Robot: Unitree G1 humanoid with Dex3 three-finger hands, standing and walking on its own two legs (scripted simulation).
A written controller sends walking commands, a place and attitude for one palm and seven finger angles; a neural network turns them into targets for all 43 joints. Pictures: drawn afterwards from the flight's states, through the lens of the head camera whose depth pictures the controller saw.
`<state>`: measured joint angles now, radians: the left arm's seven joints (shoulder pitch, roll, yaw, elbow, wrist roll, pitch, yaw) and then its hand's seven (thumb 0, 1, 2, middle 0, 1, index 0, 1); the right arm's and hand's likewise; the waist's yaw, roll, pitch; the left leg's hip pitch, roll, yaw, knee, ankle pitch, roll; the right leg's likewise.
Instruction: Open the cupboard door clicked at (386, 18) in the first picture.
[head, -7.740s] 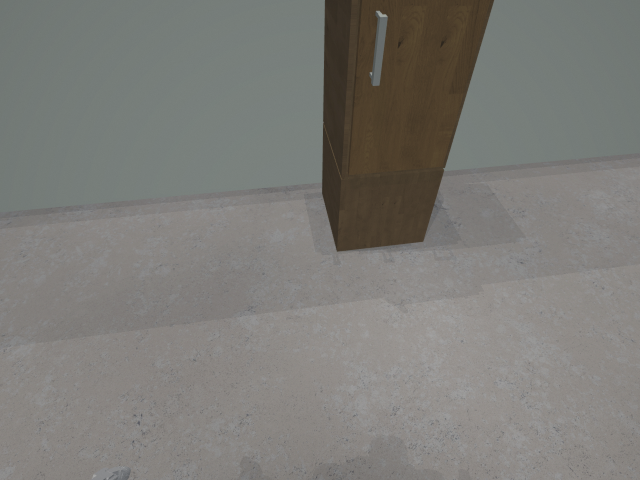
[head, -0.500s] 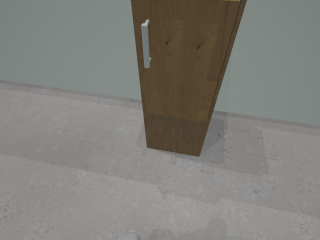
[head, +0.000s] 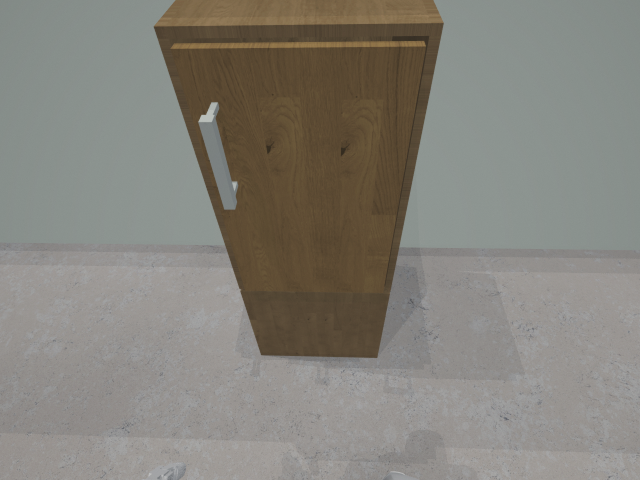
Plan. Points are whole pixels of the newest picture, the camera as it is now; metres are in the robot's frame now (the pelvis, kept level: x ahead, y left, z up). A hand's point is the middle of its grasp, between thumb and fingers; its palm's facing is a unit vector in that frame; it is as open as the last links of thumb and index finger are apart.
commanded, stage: come to a stop and stand still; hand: left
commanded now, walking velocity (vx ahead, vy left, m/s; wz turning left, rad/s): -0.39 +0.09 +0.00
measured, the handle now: (222, 159) +0.57 +0.18 +0.09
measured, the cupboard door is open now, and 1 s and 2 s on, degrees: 0 0 0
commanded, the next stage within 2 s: look again from close up in 1.38 s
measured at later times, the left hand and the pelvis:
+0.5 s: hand out of the picture +0.08 +0.22 -0.17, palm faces +0.09 -0.97 -0.24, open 7.3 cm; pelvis +0.02 +0.02 +0.00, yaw +1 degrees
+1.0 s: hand out of the picture +0.00 +0.20 -0.16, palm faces +0.02 -0.98 -0.22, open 7.3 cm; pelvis -0.01 +0.03 +0.01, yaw -1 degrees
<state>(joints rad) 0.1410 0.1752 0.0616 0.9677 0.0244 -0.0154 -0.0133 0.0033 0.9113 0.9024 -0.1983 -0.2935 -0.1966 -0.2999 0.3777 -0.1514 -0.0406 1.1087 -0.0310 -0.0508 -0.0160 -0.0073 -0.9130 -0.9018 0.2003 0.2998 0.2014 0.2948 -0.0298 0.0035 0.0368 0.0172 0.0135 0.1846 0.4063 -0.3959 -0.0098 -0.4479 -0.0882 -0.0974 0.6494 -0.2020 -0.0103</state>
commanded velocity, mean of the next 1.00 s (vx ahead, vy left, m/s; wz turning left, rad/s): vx -0.09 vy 0.04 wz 0.00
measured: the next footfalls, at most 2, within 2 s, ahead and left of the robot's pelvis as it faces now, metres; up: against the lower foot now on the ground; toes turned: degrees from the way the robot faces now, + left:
right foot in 0.02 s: +0.14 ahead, -0.11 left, +0.00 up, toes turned -7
left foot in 0.50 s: +0.03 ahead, +0.14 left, +0.00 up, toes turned +0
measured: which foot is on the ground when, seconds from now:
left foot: down 0.00-0.04, up 0.06-0.48, down 0.50-1.00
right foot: up 0.00-0.00, down 0.02-0.50, up 0.52-0.82, down 0.84-1.00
